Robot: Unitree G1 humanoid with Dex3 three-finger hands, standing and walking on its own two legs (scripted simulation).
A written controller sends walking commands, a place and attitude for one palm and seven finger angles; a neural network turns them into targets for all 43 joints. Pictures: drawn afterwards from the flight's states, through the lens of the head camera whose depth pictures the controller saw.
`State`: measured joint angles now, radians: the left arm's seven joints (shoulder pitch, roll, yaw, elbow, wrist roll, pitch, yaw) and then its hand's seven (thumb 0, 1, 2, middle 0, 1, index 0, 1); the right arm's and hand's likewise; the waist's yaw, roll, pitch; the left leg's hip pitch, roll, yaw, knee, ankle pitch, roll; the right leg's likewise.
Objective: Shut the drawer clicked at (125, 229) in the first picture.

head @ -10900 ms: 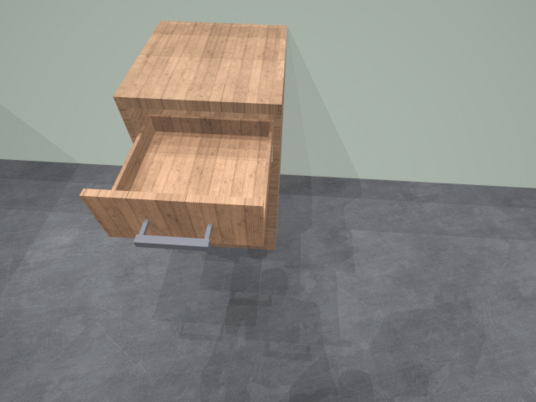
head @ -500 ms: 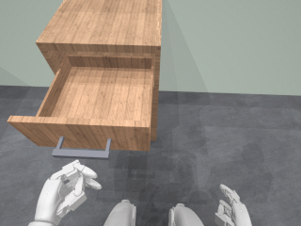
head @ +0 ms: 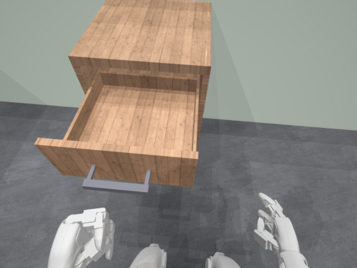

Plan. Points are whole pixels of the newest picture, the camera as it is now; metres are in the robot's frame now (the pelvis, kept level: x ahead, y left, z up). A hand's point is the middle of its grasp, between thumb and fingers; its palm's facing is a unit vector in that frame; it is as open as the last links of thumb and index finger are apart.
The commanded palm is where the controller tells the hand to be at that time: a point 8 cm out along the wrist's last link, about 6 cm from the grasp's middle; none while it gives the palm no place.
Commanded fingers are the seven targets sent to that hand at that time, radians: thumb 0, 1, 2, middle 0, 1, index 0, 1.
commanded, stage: raise the hand and make a fist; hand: left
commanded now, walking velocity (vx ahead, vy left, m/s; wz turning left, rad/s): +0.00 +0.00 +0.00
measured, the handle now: (118, 179) +0.33 +0.18 -0.05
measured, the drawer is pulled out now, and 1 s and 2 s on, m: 0.30 0.30 0.30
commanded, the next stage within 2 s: bring the fist close to the handle in 0.54 s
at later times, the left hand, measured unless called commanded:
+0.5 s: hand (105, 241) +0.17 +0.15 +0.05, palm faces -0.02 -1.00 -0.01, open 3.3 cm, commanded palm +0.13 +0.20 +0.05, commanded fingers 0.00 0.90 0.90 -1.40 -1.60 -1.40 -1.60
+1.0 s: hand (118, 233) +0.19 +0.14 +0.02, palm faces -0.04 -1.00 -0.02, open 3.3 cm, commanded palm +0.16 +0.20 +0.02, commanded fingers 0.00 0.90 0.90 -1.40 -1.60 -1.40 -1.60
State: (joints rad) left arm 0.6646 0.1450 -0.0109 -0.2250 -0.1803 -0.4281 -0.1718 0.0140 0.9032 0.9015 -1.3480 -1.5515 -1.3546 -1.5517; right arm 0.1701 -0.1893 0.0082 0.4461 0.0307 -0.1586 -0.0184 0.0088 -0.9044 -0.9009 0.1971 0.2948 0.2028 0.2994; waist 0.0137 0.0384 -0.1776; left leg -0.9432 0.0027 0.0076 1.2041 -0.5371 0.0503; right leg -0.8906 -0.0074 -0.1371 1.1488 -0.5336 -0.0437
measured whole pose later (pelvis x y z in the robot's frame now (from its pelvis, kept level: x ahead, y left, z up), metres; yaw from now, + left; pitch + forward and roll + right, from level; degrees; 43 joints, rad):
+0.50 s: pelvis +0.01 +0.01 +0.00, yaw -1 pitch +18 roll -3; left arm 0.77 0.17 -0.05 -0.32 -0.14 -0.41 -0.11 0.02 0.90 0.90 -1.40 -1.60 -1.40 -1.60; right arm 0.23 -0.19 -0.02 0.42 0.03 -0.09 -0.01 0.01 -0.90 -0.90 0.20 0.29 0.20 0.30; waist 0.01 0.03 -0.18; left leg -0.97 0.00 0.03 1.23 -0.57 0.07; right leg -0.92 -0.01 -0.12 1.17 -0.55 -0.02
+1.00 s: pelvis +0.00 +0.00 -0.03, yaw -1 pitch +20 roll -4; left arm 0.60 0.17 -0.03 -0.20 -0.14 -0.48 -0.12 0.02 0.90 0.90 -1.40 -1.60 -1.40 -1.60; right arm 0.19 -0.21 0.01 0.43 0.01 -0.10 -0.01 0.01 -0.90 -0.90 0.20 0.30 0.20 0.30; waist 0.00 0.03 -0.19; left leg -1.10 0.01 0.00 1.34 -0.59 0.05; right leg -1.04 0.00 -0.15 1.27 -0.59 -0.05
